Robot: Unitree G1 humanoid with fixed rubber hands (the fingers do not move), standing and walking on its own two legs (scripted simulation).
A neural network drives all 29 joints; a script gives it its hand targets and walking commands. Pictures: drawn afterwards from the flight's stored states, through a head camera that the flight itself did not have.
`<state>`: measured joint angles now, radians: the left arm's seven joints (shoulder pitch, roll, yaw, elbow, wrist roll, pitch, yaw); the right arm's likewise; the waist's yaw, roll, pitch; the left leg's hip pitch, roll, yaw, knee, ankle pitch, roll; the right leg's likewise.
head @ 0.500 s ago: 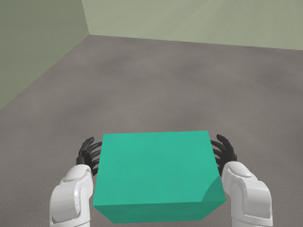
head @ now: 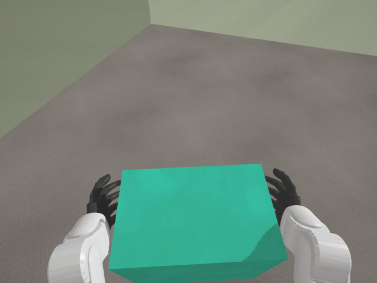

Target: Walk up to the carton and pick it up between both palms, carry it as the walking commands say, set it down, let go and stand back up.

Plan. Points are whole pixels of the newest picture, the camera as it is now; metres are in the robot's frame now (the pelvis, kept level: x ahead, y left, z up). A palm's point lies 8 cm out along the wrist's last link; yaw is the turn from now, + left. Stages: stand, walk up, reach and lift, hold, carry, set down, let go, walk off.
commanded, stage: carry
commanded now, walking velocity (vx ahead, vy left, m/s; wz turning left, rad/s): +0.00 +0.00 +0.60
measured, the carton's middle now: (194, 230) +0.23 +0.00 +0.03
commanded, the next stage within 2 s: none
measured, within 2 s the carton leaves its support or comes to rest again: neither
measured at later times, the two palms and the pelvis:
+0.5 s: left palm out of the picture +0.12 +0.25 +0.10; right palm (233, 204) +0.24 -0.07 +0.10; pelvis -0.04 +0.01 +0.00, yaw +20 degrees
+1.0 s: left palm out of the picture +0.03 +0.23 +0.12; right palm (222, 213) +0.23 -0.04 +0.11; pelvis -0.06 -0.03 +0.02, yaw +36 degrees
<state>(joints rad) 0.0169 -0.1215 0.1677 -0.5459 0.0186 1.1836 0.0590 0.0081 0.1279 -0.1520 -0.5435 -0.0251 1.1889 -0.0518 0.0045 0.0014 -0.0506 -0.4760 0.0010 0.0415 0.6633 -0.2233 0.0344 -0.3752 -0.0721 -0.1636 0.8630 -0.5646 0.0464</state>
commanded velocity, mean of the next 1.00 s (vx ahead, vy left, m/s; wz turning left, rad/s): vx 0.00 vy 0.00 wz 0.60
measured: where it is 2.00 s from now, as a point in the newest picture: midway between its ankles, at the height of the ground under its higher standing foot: outside the picture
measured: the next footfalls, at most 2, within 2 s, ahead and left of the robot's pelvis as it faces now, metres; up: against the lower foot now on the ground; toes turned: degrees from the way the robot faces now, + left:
left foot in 0.48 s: -0.02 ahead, +0.13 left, +0.00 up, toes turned +29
right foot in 0.90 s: +0.03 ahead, -0.10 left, +0.00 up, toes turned +24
